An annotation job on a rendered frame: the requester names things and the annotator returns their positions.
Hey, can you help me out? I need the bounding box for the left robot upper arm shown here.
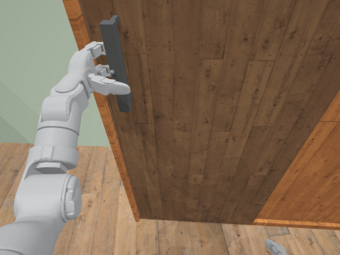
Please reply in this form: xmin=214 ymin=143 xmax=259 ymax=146
xmin=0 ymin=174 xmax=82 ymax=255

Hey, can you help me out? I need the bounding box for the left robot hand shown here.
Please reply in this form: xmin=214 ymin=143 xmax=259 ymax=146
xmin=67 ymin=41 xmax=130 ymax=96

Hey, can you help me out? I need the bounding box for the robot left forearm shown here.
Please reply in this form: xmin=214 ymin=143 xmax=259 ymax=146
xmin=14 ymin=74 xmax=90 ymax=218

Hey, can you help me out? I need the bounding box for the wardrobe door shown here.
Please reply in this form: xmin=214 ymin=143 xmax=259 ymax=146
xmin=256 ymin=90 xmax=340 ymax=224
xmin=78 ymin=0 xmax=340 ymax=225

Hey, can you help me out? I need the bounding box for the right robot hand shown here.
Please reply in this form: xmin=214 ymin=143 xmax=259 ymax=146
xmin=265 ymin=239 xmax=287 ymax=255

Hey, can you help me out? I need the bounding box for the handle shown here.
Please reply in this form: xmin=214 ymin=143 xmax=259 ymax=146
xmin=99 ymin=15 xmax=132 ymax=112

